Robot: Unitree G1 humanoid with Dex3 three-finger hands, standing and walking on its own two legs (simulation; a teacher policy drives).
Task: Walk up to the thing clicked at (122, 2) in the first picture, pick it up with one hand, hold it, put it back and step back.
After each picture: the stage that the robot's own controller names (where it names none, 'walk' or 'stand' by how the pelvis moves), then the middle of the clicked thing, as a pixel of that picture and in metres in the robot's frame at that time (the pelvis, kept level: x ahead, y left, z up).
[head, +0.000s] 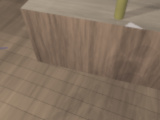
stand; (122, 0) +1.03 -0.22 -0.03
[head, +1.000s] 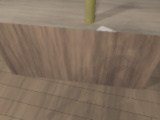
walk; (90, 3) +0.95 +0.03 -0.01
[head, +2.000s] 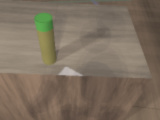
walk; (46, 41) +0.58 +0.21 -0.01
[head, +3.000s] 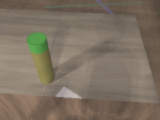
stand; (42, 61) +0.48 +0.21 -0.02
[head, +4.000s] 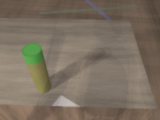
stand; (38, 71) +0.45 +0.21 -0.04
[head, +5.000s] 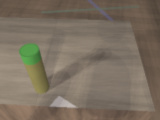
stand; (36, 71) +0.45 +0.23 -0.04
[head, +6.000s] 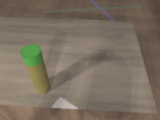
stand; (38, 72) +0.44 +0.22 -0.04
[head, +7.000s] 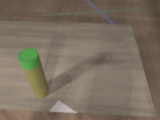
stand; (36, 76) +0.44 +0.22 -0.04
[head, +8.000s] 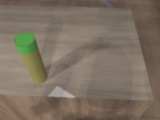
rise first; (33, 61) +0.47 +0.23 -0.03
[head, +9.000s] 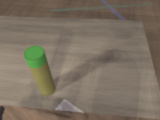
rise first; (42, 73) +0.42 +0.22 -0.03
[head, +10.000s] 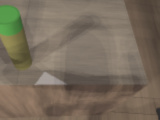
go down; (16, 43) +0.48 +0.20 +0.01
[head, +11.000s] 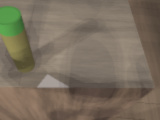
go down; (18, 45) +0.47 +0.21 +0.04
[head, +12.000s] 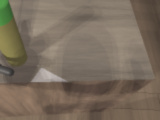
close in; (7, 36) +0.47 +0.21 +0.06
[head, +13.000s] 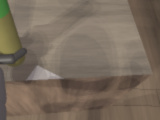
lift; (4, 33) +0.47 +0.20 +0.07
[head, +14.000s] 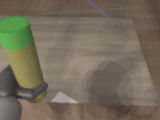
lift; (26, 66) +0.32 +0.18 +0.17
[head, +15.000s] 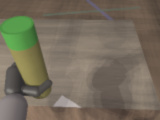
hold; (31, 64) +0.33 +0.17 +0.17
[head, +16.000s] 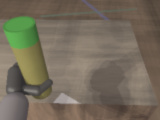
hold; (32, 63) +0.34 +0.16 +0.16
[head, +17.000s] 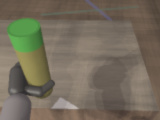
crouch; (35, 65) +0.34 +0.15 +0.15
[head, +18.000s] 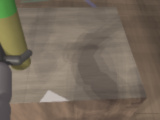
crouch; (11, 35) +0.45 +0.21 +0.15
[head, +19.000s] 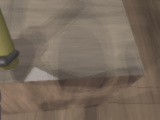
lower; out of the picture +0.48 +0.22 +0.05
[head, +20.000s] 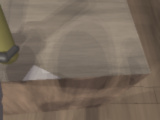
lower; out of the picture +0.48 +0.21 +0.07
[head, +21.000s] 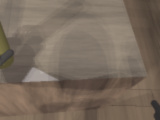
lower; out of the picture +0.48 +0.23 +0.06
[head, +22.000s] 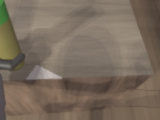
lower; (3, 39) +0.45 +0.21 +0.08
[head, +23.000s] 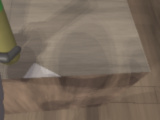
lower; out of the picture +0.48 +0.21 +0.07
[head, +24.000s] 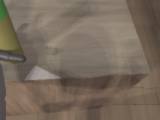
withdraw; (2, 33) +0.48 +0.20 +0.07
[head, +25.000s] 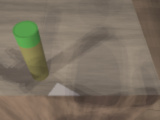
sink last; (34, 55) +0.45 +0.19 +0.02
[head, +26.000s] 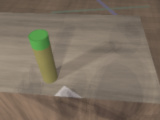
stand; (45, 59) +0.49 +0.21 +0.02
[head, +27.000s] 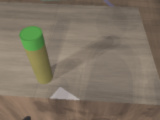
stand; (39, 59) +0.45 +0.20 +0.03
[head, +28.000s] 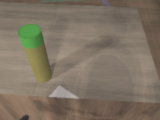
stand; (38, 57) +0.45 +0.20 +0.03
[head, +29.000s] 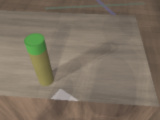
stand; (41, 62) +0.47 +0.21 -0.01
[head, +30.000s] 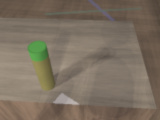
stand; (43, 68) +0.47 +0.21 -0.03
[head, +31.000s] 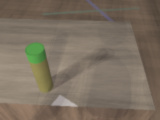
stand; (41, 70) +0.46 +0.21 -0.04
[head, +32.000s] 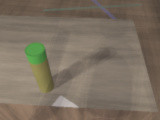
stand; (41, 70) +0.45 +0.21 -0.04
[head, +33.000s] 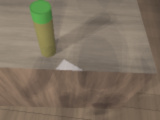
walk; (45, 32) +0.55 +0.17 -0.02
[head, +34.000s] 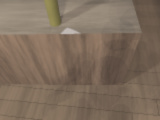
walk; (51, 4) +0.83 +0.24 -0.02
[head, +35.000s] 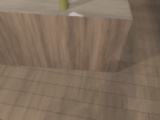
walk; out of the picture +1.12 +0.18 -0.02
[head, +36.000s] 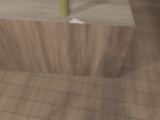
stand; out of the picture +1.06 +0.18 -0.04
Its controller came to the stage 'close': yes
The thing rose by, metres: 0.21
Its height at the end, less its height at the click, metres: +0.00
